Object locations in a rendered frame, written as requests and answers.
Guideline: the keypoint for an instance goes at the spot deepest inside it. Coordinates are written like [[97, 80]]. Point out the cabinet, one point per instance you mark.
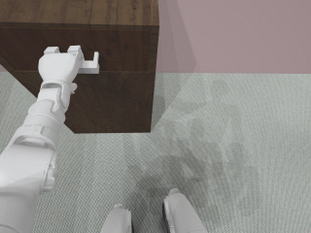
[[107, 102]]

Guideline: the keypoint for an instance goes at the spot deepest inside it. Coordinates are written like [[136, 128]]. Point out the left robot forearm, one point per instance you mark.
[[43, 122]]

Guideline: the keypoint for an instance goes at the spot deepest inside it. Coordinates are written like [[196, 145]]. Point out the robot right shin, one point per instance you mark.
[[171, 224]]

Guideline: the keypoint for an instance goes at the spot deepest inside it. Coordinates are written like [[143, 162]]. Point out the robot left thigh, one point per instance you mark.
[[117, 221]]

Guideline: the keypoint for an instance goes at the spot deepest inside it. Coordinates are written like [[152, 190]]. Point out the robot left hand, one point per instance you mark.
[[61, 66]]

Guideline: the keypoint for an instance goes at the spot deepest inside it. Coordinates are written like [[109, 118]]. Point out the drawer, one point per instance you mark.
[[120, 49]]

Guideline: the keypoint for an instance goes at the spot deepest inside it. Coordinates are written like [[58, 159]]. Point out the robot left upper arm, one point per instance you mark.
[[25, 173]]

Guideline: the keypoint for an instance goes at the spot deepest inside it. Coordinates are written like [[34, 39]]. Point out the handle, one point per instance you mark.
[[89, 66]]

